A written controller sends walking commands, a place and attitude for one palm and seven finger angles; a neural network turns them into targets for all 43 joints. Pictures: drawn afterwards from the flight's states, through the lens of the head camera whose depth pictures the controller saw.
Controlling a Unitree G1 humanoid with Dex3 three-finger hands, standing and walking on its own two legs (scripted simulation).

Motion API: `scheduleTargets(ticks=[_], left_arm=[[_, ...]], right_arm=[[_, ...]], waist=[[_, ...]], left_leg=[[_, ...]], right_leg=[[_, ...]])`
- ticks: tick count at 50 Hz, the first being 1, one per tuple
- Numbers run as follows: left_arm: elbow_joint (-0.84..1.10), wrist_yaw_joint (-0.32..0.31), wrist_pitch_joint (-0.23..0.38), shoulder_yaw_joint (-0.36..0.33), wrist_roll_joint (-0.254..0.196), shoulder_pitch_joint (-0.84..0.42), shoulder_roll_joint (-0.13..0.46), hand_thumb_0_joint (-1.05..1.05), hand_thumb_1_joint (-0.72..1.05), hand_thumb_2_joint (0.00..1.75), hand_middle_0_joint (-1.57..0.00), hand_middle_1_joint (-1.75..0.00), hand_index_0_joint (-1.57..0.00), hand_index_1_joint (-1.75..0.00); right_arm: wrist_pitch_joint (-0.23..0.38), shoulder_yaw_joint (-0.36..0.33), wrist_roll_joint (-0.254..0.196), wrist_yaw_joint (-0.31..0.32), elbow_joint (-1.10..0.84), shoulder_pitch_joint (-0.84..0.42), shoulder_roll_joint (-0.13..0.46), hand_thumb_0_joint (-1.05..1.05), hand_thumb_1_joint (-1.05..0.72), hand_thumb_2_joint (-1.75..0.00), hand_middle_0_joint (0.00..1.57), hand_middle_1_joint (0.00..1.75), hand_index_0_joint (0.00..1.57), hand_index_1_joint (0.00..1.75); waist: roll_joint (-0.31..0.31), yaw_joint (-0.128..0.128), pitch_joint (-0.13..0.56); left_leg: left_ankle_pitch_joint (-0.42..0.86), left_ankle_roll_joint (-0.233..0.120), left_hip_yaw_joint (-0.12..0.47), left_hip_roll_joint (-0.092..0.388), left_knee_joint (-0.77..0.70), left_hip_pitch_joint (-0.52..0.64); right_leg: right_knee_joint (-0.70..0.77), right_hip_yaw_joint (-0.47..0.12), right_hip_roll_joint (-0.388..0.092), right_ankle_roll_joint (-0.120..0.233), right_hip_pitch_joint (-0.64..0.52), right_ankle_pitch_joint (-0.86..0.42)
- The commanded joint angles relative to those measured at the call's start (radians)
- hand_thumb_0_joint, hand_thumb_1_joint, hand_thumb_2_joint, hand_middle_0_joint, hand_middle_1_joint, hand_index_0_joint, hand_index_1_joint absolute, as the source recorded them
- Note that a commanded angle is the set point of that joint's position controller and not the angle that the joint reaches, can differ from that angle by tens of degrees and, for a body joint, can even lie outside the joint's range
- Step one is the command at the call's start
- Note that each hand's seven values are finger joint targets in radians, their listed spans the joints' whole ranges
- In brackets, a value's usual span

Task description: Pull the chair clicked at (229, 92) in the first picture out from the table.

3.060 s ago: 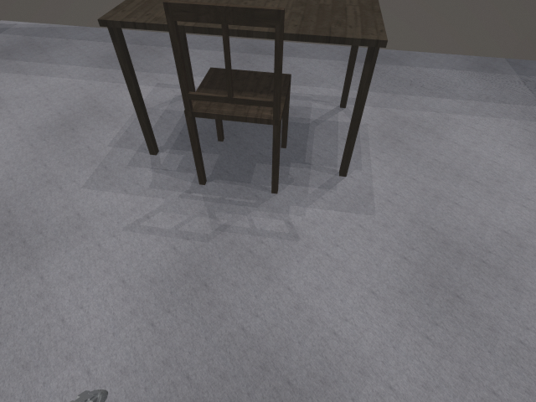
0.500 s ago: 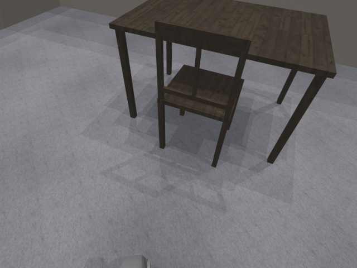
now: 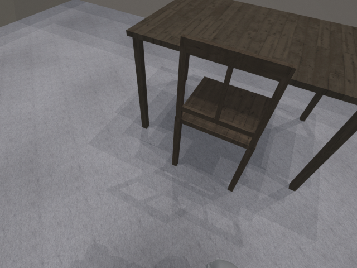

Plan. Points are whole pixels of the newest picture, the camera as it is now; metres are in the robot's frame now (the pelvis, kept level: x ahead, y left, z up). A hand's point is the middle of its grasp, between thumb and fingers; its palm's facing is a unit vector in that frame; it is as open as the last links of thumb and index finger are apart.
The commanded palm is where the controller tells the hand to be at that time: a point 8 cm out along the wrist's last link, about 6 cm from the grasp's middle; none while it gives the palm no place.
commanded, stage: turn to face it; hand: left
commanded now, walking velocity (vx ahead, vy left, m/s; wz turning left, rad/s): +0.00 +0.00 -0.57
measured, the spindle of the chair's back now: (223, 94) +0.79 -0.12 -0.09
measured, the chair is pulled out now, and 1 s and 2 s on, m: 0.00 0.00 0.00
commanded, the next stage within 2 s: take the last steps up to it in 0.54 s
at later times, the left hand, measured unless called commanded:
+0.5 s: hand (133, 252) +0.19 +0.13 -0.16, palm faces -0.19 -0.96 -0.23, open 7.4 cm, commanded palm none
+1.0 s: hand (145, 238) +0.22 +0.11 -0.17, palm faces -0.36 -0.91 -0.19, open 7.4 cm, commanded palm none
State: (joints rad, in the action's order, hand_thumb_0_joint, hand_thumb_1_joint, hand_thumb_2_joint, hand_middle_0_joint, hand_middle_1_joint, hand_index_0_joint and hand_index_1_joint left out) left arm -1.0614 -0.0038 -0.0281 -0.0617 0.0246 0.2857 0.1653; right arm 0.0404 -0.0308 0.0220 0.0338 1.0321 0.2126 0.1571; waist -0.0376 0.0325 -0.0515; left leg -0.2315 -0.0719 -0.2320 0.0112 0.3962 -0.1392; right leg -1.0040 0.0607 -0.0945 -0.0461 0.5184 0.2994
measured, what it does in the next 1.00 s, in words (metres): walks ahead, turning right: right foot, then left foot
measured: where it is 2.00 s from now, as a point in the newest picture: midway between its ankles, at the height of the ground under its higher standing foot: (199, 260)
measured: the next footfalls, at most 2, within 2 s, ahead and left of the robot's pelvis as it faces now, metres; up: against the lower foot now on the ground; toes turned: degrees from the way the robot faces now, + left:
right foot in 0.20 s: +0.10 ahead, -0.15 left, +0.00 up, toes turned -14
left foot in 0.60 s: +0.14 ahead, +0.08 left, +0.00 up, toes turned -11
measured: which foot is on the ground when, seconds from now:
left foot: down 0.00-0.20, up 0.22-0.58, down 0.60-1.00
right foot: up 0.00-0.18, down 0.20-0.62, up 0.64-0.98, down 1.00-1.00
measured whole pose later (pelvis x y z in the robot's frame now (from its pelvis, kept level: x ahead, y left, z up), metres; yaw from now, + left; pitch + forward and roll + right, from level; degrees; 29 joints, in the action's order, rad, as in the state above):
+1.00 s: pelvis +0.10 -0.05 -0.01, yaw -21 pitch +0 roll +1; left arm -1.03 0.03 -0.01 -0.06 0.02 0.21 0.19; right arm 0.01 -0.04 0.03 0.02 1.08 0.38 0.16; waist 0.00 -0.04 -0.03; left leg -0.31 0.03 -0.16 0.08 0.47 -0.14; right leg -0.52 0.08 -0.04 0.01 0.23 0.34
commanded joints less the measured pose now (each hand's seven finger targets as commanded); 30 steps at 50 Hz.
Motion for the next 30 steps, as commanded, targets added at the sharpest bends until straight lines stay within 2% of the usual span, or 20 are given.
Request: scheduleTargets(ticks=[1, 3, 5, 6, 7, 8, 9, 10, 11, 12, 13, 14, 15, 17, 21, 24, 26, 28, 29, 30], left_arm=[[0.078, 0.005, -0.01, -0.016, -0.001, -0.019, 0.043, 0.0, 0.9, 0.9, -0.2, -0.3, -0.2, -0.3], [0.105, 0.008, -0.008, -0.019, -0.002, -0.046, 0.043, 0.0, 0.9, 0.9, -0.2, -0.3, -0.2, -0.3], [0.121, 0.011, -0.003, -0.021, -0.001, -0.065, 0.05, 0.0, 0.9, 0.9, -0.2, -0.3, -0.2, -0.3], [0.127, 0.011, -0.001, -0.022, 0.0, -0.056, 0.055, 0.0, 0.9, 0.9, -0.2, -0.3, -0.2, -0.3], [0.128, 0.011, 0.004, -0.024, 0.001, -0.037, 0.069, 0.0, 0.9, 0.9, -0.2, -0.3, -0.2, -0.3], [0.118, 0.011, 0.014, -0.028, 0.004, 0.014, 0.087, 0.0, 0.9, 0.9, -0.2, -0.3, -0.2, -0.3], [0.104, 0.004, 0.032, -0.042, 0.011, 0.089, 0.173, 0.0, 0.9, 0.9, -0.2, -0.3, -0.2, -0.3], [0.092, -0.007, 0.037, -0.058, 0.0, 0.147, 0.265, 0.0, 0.9, 0.9, -0.2, -0.3, -0.2, -0.3], [0.098, -0.02, 0.033, -0.055, -0.013, 0.151, 0.251, 0.0, 0.9, 0.9, -0.2, -0.3, -0.2, -0.3], [0.112, -0.028, 0.027, -0.055, -0.011, 0.086, 0.237, 0.0, 0.9, 0.9, -0.2, -0.3, -0.2, -0.3], [0.135, -0.032, 0.023, -0.05, -0.009, 0.012, 0.213, 0.0, 0.9, 0.9, -0.2, -0.3, -0.2, -0.3], [0.154, -0.032, 0.02, -0.044, -0.008, -0.046, 0.193, 0.0, 0.9, 0.9, -0.2, -0.3, -0.2, -0.3], [0.164, -0.031, 0.022, -0.041, -0.005, -0.077, 0.185, 0.0, 0.9, 0.9, -0.2, -0.3, -0.2, -0.3], [0.164, -0.026, 0.024, -0.041, -0.002, -0.089, 0.191, 0.0, 0.9, 0.9, -0.2, -0.3, -0.2, -0.3], [0.158, -0.017, 0.019, -0.043, -0.001, -0.071, 0.208, 0.0, 0.9, 0.9, -0.2, -0.3, -0.2, -0.3], [0.162, -0.014, 0.012, -0.049, 0.002, -0.082, 0.223, 0.0, 0.9, 0.9, -0.2, -0.3, -0.2, -0.3], [0.163, -0.013, 0.007, -0.049, -0.002, -0.1, 0.225, 0.0, 0.9, 0.9, -0.2, -0.3, -0.2, -0.3], [0.167, -0.011, -0.001, -0.043, -0.011, -0.128, 0.205, 0.0, 0.9, 0.9, -0.2, -0.3, -0.2, -0.3], [0.175, -0.008, -0.005, -0.035, -0.016, -0.119, 0.169, 0.0, 0.9, 0.9, -0.2, -0.3, -0.2, -0.3], [0.19, 0.0, -0.009, -0.027, -0.019, -0.108, 0.124, 0.0, 0.9, 0.9, -0.2, -0.3, -0.2, -0.3]], right_arm=[[-0.001, -0.035, 0.002, 0.005, -0.032, 0.065, 0.146, 0.0, -0.9, -0.9, 0.2, 0.3, 0.2, 0.3], [-0.009, -0.043, 0.005, 0.005, -0.031, 0.068, 0.158, 0.0, -0.9, -0.9, 0.2, 0.3, 0.2, 0.3], [-0.019, -0.053, 0.007, 0.003, -0.031, 0.069, 0.169, 0.0, -0.9, -0.9, 0.2, 0.3, 0.2, 0.3], [-0.023, -0.055, 0.007, 0.002, -0.032, 0.061, 0.174, 0.0, -0.9, -0.9, 0.2, 0.3, 0.2, 0.3], [-0.027, -0.056, 0.004, 0.0, -0.035, 0.065, 0.173, 0.0, -0.9, -0.9, 0.2, 0.3, 0.2, 0.3], [-0.028, -0.055, 0.001, -0.003, -0.04, 0.063, 0.173, 0.0, -0.9, -0.9, 0.2, 0.3, 0.2, 0.3], [-0.029, -0.051, -0.009, -0.009, -0.056, 0.077, 0.144, 0.0, -0.9, -0.9, 0.2, 0.3, 0.2, 0.3], [-0.03, -0.035, -0.013, -0.014, -0.097, 0.055, 0.085, 0.0, -0.9, -0.9, 0.2, 0.3, 0.2, 0.3], [-0.044, -0.035, -0.017, 0.001, -0.11, 0.009, 0.105, 0.0, -0.9, -0.9, 0.2, 0.3, 0.2, 0.3], [-0.049, -0.035, -0.016, 0.001, -0.111, -0.014, 0.101, 0.0, -0.9, -0.9, 0.2, 0.3, 0.2, 0.3], [-0.054, -0.035, -0.011, -0.002, -0.103, -0.012, 0.11, 0.0, -0.9, -0.9, 0.2, 0.3, 0.2, 0.3], [-0.058, -0.037, -0.008, -0.006, -0.09, 0.002, 0.109, 0.0, -0.9, -0.9, 0.2, 0.3, 0.2, 0.3], [-0.062, -0.035, -0.004, -0.007, -0.083, 0.022, 0.103, 0.0, -0.9, -0.9, 0.2, 0.3, 0.2, 0.3], [-0.066, -0.034, -0.005, -0.009, -0.073, 0.051, 0.09, 0.0, -0.9, -0.9, 0.2, 0.3, 0.2, 0.3], [-0.066, -0.03, -0.006, -0.008, -0.088, 0.019, 0.101, 0.0, -0.9, -0.9, 0.2, 0.3, 0.2, 0.3], [-0.058, -0.025, -0.012, -0.004, -0.101, 0.008, 0.101, 0.0, -0.9, -0.9, 0.2, 0.3, 0.2, 0.3], [-0.053, -0.023, -0.013, 0.001, -0.095, 0.041, 0.106, 0.0, -0.9, -0.9, 0.2, 0.3, 0.2, 0.3], [-0.045, -0.022, -0.014, 0.004, -0.074, 0.102, 0.112, 0.0, -0.9, -0.9, 0.2, 0.3, 0.2, 0.3], [-0.038, -0.026, -0.009, 0.006, -0.072, 0.111, 0.149, 0.0, -0.9, -0.9, 0.2, 0.3, 0.2, 0.3], [-0.036, -0.037, 0.001, 0.005, -0.092, 0.101, 0.22, 0.0, -0.9, -0.9, 0.2, 0.3, 0.2, 0.3]], waist=[[0.158, -0.037, -0.015], [0.174, -0.043, -0.018], [0.184, -0.051, -0.01], [0.185, -0.041, -0.009], [0.136, -0.031, 0.001], [0.091, 0.001, 0.031], [-0.101, 0.029, 0.101], [-0.277, 0.042, 0.132], [-0.176, 0.055, 0.171], [-0.168, 0.034, 0.135], [-0.135, 0.014, 0.099], [-0.084, -0.013, 0.089], [-0.066, -0.029, 0.093], [-0.057, -0.038, 0.105], [-0.08, -0.02, 0.107], [-0.102, -0.014, 0.113], [-0.1, -0.033, 0.112], [-0.073, -0.065, 0.087], [0.038, -0.064, 0.075], [0.243, -0.056, 0.043]], left_leg=[[0.439, -0.084, 0.104, 0.333, -0.099, 0.012], [0.425, -0.084, 0.1, 0.349, -0.072, 0.024], [0.4, -0.069, 0.089, 0.363, -0.026, 0.041], [0.381, -0.055, 0.076, 0.363, 0.008, 0.036], [0.356, -0.033, 0.067, 0.35, 0.065, 0.004], [0.34, 0.005, 0.028, 0.312, 0.181, -0.023], [0.158, 0.072, -0.034, 0.23, 0.422, -0.189], [-0.386, 0.129, -0.002, 0.085, 0.678, -0.396], [-0.418, 0.122, 0.165, 0.093, 0.749, -0.387], [-0.37, 0.122, 0.189, 0.104, 0.799, -0.416], [-0.306, 0.123, 0.215, 0.118, 0.809, -0.425], [-0.246, 0.127, 0.219, 0.122, 0.787, -0.393], [-0.222, 0.131, 0.212, 0.115, 0.746, -0.363], [-0.203, 0.135, 0.192, 0.093, 0.643, -0.318], [-0.194, 0.137, 0.188, 0.067, 0.518, -0.314], [-0.207, 0.129, 0.18, 0.052, 0.38, -0.248], [-0.145, 0.124, 0.172, 0.036, 0.252, -0.174], [0.002, 0.113, 0.16, 0.037, 0.054, -0.015], [0.025, 0.085, 0.238, 0.118, -0.032, 0.046], [0.084, 0.005, 0.444, 0.297, -0.11, 0.031]], right_leg=[[0.121, 0.009, -0.011, 0.005, -0.019, 0.012], [0.178, 0.021, 0.001, 0.015, -0.045, 0.033], [0.246, 0.036, 0.018, 0.028, -0.085, 0.053], [0.287, 0.044, 0.027, 0.034, -0.117, 0.035], [0.36, 0.052, 0.041, 0.041, -0.185, -0.013], [0.474, 0.057, 0.048, 0.049, -0.287, -0.124], [0.561, -0.156, -0.098, 0.113, -0.476, -0.401], [0.617, -0.43, -0.323, 0.253, -0.564, -0.8], [0.64, -0.428, -0.321, 0.31, -0.507, -0.754], [0.656, -0.418, -0.286, 0.308, -0.464, -0.615], [0.673, -0.375, -0.256, 0.297, -0.405, -0.493], [0.682, -0.311, -0.213, 0.27, -0.351, -0.425], [0.681, -0.278, -0.189, 0.254, -0.322, -0.419], [0.674, -0.232, -0.15, 0.238, -0.326, -0.441], [0.678, -0.266, -0.134, 0.244, -0.368, -0.426], [0.66, -0.286, -0.133, 0.25, -0.365, -0.434], [0.635, -0.299, -0.112, 0.229, -0.343, -0.421], [0.593, -0.273, -0.066, 0.166, -0.236, -0.303], [0.527, -0.228, -0.006, 0.123, -0.156, -0.194], [0.393, -0.123, 0.101, 0.068, -0.058, 0.02]])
